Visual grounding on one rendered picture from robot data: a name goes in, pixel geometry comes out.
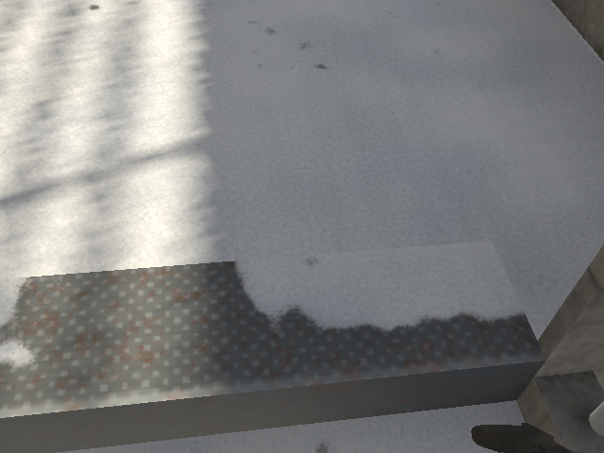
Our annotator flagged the right robot hand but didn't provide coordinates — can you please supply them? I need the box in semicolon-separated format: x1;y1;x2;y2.
471;423;578;453

